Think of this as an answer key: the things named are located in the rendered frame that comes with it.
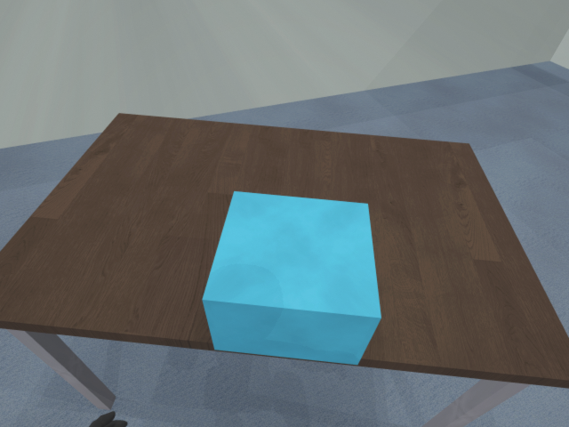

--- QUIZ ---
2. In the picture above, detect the carton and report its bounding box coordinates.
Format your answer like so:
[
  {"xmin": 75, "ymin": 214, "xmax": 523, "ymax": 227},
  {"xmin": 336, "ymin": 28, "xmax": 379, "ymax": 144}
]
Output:
[{"xmin": 202, "ymin": 191, "xmax": 381, "ymax": 365}]

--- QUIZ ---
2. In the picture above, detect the table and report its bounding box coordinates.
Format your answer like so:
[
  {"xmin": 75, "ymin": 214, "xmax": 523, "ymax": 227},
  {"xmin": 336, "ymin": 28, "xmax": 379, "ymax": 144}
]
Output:
[{"xmin": 0, "ymin": 113, "xmax": 569, "ymax": 427}]

